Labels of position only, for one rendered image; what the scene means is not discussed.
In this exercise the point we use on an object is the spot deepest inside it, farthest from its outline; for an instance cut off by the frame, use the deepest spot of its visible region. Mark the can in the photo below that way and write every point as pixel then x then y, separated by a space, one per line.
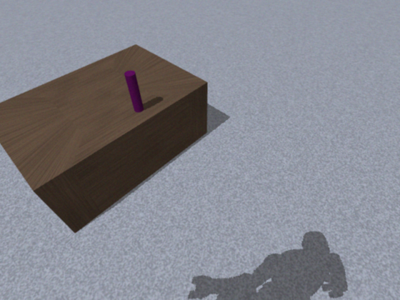
pixel 134 91

